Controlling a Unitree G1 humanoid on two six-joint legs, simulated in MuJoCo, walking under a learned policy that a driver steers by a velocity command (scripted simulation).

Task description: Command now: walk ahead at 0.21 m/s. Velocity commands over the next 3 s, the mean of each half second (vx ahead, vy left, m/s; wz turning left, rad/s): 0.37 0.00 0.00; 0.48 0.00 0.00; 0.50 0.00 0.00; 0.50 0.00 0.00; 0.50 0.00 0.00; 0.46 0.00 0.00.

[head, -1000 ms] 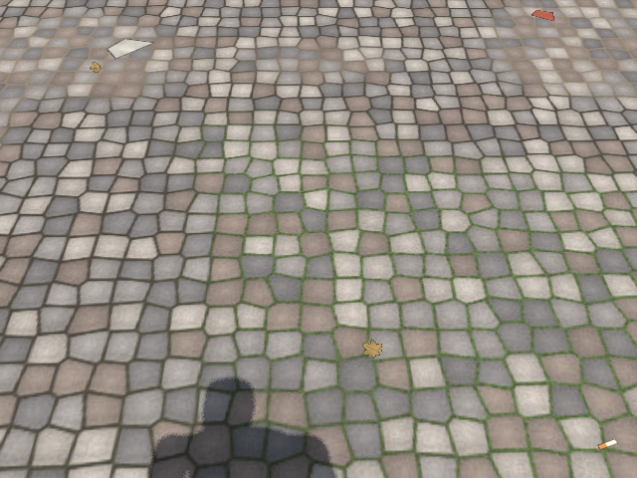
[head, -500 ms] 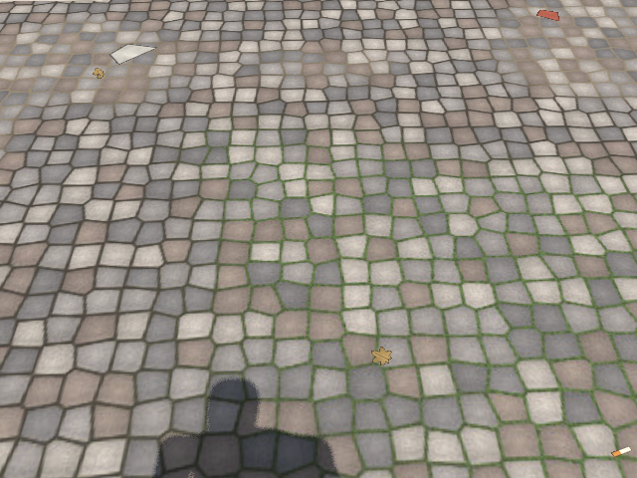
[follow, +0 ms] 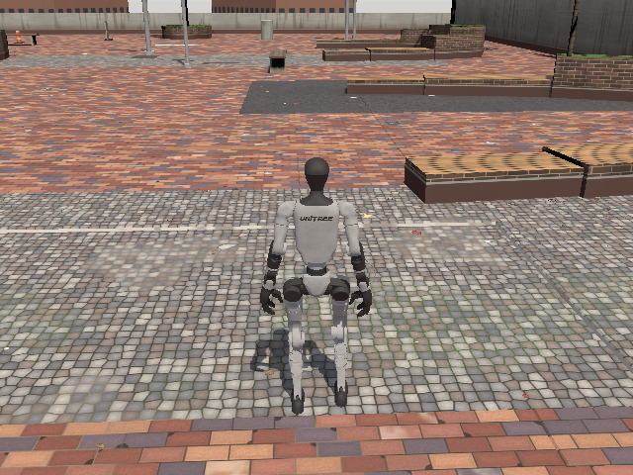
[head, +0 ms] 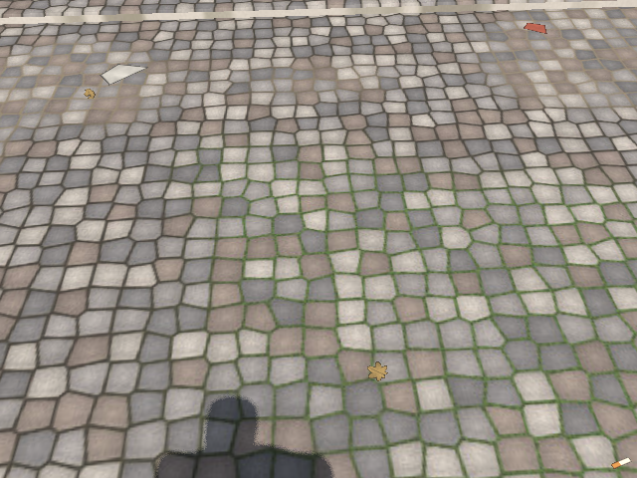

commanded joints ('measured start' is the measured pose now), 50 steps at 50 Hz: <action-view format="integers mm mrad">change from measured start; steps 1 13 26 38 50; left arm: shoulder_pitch -155 288 206 353 -78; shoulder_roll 83 221 146 -10 109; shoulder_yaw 15 56 9 -26 35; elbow -113 -9 -85 -120 -260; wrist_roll -19 10 12 7 8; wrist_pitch -54 -118 -101 -96 -84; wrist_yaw -16 -57 -26 -46 -27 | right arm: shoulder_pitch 106 -20 -363 111 -66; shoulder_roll -188 -94 -78 -326 -181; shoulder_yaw -46 -22 -29 -96 -44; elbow -23 -143 -242 -145 -124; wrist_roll -5 44 9 -10 -13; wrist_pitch -37 -96 -73 -84 -98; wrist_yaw -9 15 41 70 34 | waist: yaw -56 112 69 -82 11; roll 153 -217 -61 280 39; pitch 221 -42 103 -461 45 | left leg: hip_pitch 0 -738 -596 640 -51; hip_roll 405 30 123 446 232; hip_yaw -550 -135 -14 -768 -161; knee -391 821 190 -122 -408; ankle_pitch -394 -165 454 56 367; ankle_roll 232 1 -33 344 190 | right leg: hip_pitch -405 483 233 -278 -394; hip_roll -50 -402 -163 98 -143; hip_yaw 32 794 74 70 64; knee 298 -516 -588 629 225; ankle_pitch -123 -260 442 -156 345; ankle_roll -49 -294 -163 -23 -6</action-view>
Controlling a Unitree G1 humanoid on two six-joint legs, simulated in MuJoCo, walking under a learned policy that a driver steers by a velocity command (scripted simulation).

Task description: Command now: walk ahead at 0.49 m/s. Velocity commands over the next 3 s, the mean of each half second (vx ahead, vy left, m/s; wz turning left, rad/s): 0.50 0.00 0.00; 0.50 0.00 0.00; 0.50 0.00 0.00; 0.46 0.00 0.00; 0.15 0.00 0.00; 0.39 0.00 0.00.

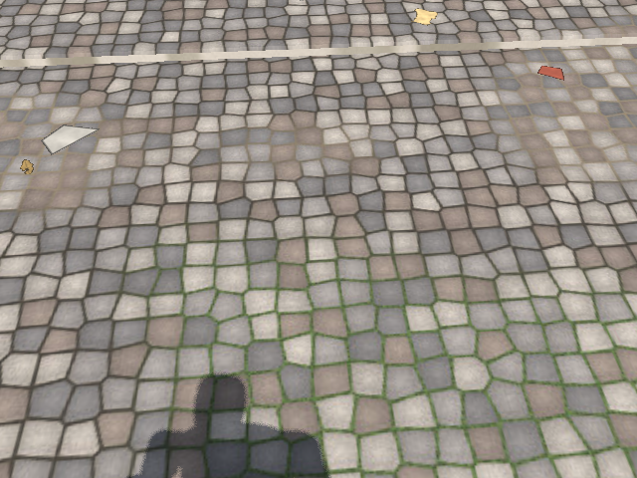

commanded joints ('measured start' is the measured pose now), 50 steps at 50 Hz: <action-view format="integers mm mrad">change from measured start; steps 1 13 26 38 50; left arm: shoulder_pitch -10 75 142 292 174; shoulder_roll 38 151 117 140 63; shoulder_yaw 7 42 17 27 17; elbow -49 -53 -1 72 0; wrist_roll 8 -6 18 -3 -9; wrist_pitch -3 -25 -31 10 -3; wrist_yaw -5 -51 -28 -5 -4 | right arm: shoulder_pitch -31 40 -135 -434 -136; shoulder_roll -145 -172 -95 -82 -100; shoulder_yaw -24 -34 -29 -8 -22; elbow -59 -21 -115 -223 -111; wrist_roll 5 20 10 27 -7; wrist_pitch -11 37 29 0 -9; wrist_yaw -22 -34 -35 18 12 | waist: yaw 35 146 41 110 57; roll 78 115 -7 -33 123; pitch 44 -106 7 87 -46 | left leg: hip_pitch -51 154 -571 -559 -33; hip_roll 267 270 242 158 309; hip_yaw -172 -75 -135 -72 -316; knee -169 283 691 255 -98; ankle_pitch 171 595 41 147 46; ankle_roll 155 44 -58 -24 150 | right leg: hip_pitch -20 447 538 764 86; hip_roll -13 141 -80 -116 -7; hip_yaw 2 -97 125 26 31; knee -177 -515 -890 -809 149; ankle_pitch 185 118 208 289 -108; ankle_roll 18 -93 -208 -154 -26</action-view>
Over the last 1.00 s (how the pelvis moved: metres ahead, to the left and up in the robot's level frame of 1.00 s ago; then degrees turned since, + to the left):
0.48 -0.02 0.01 1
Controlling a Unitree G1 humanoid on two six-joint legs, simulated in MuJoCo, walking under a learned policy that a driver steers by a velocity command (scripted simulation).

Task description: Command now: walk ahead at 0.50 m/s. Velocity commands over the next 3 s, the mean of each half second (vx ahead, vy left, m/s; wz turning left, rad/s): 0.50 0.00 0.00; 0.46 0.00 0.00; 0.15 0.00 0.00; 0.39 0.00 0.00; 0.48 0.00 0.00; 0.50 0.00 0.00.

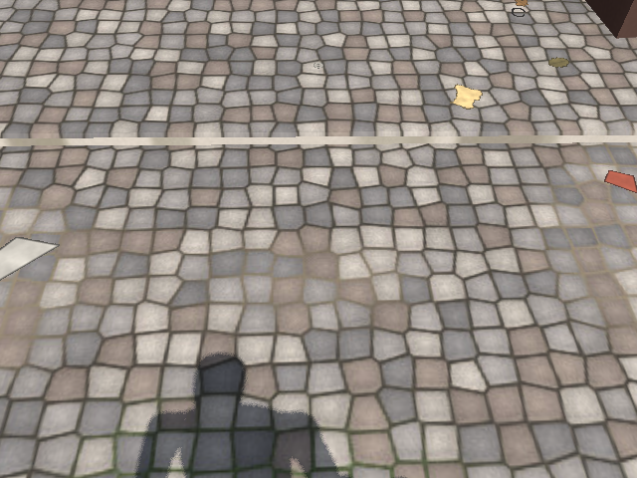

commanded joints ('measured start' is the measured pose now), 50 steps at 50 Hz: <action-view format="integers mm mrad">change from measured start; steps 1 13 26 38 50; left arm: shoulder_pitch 52 -331 -71 89 193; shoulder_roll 50 31 74 134 110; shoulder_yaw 21 1 13 24 11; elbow -44 -171 -101 -23 12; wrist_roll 4 6 34 15 -2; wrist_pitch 11 2 -11 -8 0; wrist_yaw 9 -27 -35 -1 -1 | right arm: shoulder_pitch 8 215 77 -192 160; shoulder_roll -96 -156 -127 -52 -199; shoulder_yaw -15 -23 -22 -6 -37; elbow -31 48 -13 -96 -27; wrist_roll -4 17 29 16 4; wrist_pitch -18 6 -14 13 10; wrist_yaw -2 -41 -40 -26 -3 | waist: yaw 27 -75 23 61 -77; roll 115 84 -40 -25 207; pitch -53 57 -78 32 -420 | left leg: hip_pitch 117 296 -342 -339 603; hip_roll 261 253 176 144 429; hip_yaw -280 -123 -139 -73 -543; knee -288 -296 766 194 1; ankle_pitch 70 171 -166 268 677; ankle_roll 169 130 -6 -62 268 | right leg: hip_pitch -132 -231 365 341 -136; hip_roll -90 -26 -186 -120 104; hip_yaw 42 -24 270 29 127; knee -43 -604 -956 -1065 186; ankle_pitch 86 442 219 338 -311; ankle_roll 3 34 -173 -146 68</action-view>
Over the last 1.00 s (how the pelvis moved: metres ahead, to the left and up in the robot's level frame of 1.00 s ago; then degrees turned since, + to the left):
0.58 -0.01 -0.01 0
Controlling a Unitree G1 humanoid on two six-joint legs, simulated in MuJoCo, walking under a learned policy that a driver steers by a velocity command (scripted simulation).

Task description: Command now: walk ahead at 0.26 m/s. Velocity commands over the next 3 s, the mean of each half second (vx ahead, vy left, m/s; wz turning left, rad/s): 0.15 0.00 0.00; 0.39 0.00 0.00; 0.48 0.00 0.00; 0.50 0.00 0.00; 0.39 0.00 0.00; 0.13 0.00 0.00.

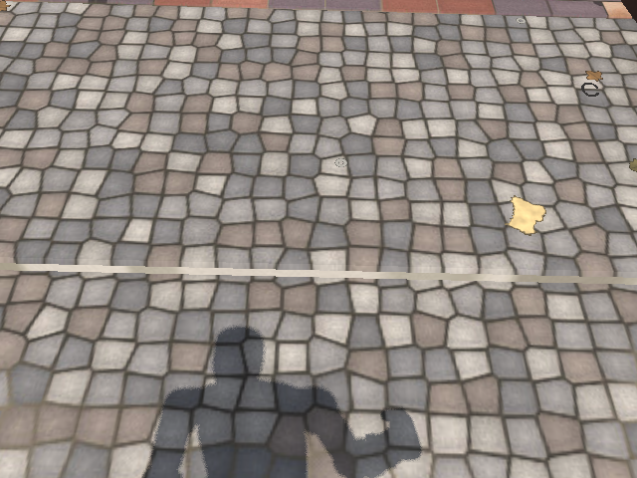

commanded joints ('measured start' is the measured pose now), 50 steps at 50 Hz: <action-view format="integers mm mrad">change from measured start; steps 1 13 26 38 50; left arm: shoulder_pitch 28 -98 -121 -158 13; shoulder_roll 117 61 78 28 85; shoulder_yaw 18 18 28 10 9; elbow -59 -73 -36 -70 -23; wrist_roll -32 7 -14 -37 9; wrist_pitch -27 69 6 -60 -45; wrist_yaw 0 33 22 -50 -21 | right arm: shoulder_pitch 228 76 182 229 143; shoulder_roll -158 -116 -90 -195 -61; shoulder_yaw -33 -2 -10 -37 -29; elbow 16 64 101 99 42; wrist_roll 10 -11 26 43 27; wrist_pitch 13 39 48 35 16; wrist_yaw -10 -40 -54 -43 -33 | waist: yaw -106 -13 -57 11 -35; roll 131 100 -40 129 -65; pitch -297 -142 34 -29 -2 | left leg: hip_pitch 642 182 178 330 -236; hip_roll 339 193 43 242 107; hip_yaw -379 -122 -77 -230 -60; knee -138 -317 -131 -204 451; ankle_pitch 601 135 -489 76 -65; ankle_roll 242 164 77 108 -12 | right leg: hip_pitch -477 -83 -193 -175 154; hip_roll -23 -89 -94 -24 -235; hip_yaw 69 -5 54 -118 132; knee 443 -239 -445 -361 -714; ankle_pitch -73 331 -31 295 691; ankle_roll -3 12 -111 -98 -202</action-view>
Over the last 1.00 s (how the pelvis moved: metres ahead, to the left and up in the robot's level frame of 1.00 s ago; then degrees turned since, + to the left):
0.57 -0.01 -0.02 0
